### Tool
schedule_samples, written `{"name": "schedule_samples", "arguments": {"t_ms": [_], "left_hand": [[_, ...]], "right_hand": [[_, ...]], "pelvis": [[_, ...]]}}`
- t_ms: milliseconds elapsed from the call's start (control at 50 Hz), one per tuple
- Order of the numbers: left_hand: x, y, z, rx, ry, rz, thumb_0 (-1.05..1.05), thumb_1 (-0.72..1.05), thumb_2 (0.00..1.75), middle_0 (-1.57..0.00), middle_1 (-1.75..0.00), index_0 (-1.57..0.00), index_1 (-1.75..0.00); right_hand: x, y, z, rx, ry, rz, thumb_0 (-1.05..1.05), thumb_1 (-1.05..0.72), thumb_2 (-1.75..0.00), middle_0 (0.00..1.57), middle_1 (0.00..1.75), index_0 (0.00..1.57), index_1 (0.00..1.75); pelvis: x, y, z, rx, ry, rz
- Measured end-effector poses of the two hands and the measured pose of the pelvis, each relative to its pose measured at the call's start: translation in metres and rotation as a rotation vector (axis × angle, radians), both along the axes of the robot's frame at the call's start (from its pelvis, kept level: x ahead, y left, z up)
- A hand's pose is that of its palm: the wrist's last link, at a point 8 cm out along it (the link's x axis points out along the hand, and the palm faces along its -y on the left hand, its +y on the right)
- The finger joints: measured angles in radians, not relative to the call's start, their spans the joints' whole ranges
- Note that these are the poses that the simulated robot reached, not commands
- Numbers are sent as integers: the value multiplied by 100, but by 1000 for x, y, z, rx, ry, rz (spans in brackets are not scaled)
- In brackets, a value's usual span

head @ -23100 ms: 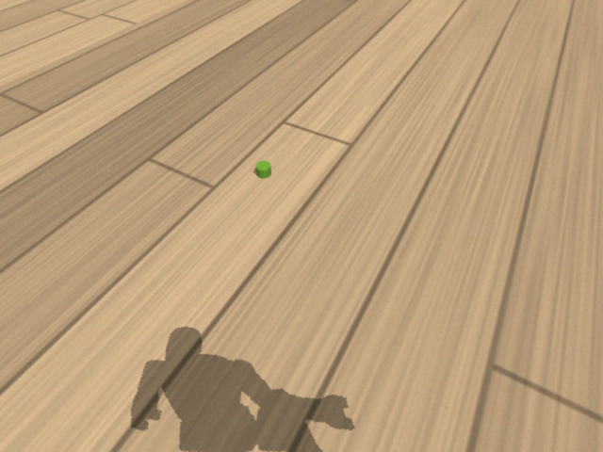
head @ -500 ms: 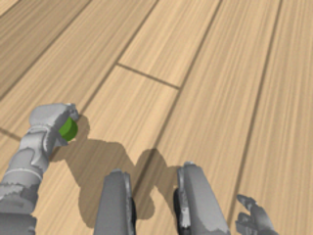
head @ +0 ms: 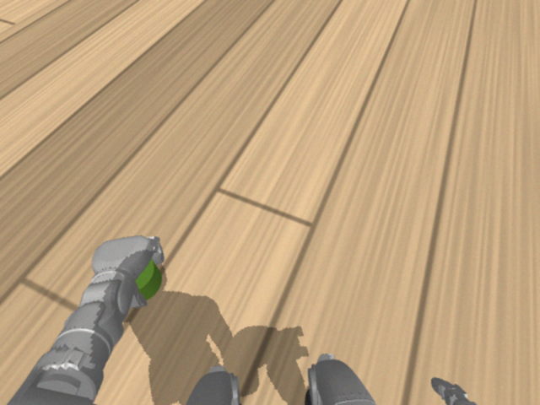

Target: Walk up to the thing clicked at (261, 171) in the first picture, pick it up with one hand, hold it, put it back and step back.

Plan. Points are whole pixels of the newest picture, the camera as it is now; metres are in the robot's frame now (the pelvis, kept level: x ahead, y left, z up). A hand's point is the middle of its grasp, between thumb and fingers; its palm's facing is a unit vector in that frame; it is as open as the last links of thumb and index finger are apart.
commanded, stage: lift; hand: left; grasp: from above
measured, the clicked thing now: (137, 277) +0.35 +0.23 -0.11
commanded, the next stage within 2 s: hold in 0.20 s
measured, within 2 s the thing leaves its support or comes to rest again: neither
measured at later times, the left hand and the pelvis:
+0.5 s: hand (125, 255) +0.35 +0.22 -0.02, palm faces -0.46 -0.06 -0.89, open 9.3 cm; pelvis +0.04 +0.00 +0.05, yaw +0 degrees
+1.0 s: hand (116, 248) +0.35 +0.22 +0.01, palm faces -0.45 -0.04 -0.89, open 9.3 cm; pelvis +0.05 +0.00 +0.06, yaw -1 degrees
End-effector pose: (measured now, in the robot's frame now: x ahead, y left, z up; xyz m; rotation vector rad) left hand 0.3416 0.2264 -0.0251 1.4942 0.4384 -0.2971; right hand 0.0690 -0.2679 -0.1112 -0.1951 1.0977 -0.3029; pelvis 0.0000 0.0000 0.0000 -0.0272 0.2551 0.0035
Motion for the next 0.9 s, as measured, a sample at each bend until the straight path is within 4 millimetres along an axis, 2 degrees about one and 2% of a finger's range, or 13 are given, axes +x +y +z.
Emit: {"name": "schedule_samples", "arguments": {"t_ms": [160,380,600,900], "left_hand": [[5,-4,24,-8,-1,13,-2,8,50,-57,-76,-70,-71],[12,-4,49,-4,0,12,-2,7,50,-57,-76,-69,-71],[22,-4,70,-2,3,-15,-2,6,52,-57,-76,-70,-71],[19,-3,90,3,3,-37,-1,5,55,-57,-76,-69,-73]], "right_hand": [[12,2,19,20,10,3,1,-90,-90,20,30,20,30],[42,4,39,35,-17,12,1,-90,-90,20,30,20,30],[65,2,54,37,-53,14,1,-90,-89,20,30,20,30],[73,6,62,58,-68,14,1,-90,-90,20,30,20,30]], "pelvis": [[13,-1,23,8,-37,-3],[32,-1,44,14,-75,-4],[45,1,55,17,-106,-11],[49,2,63,21,-143,-18]]}}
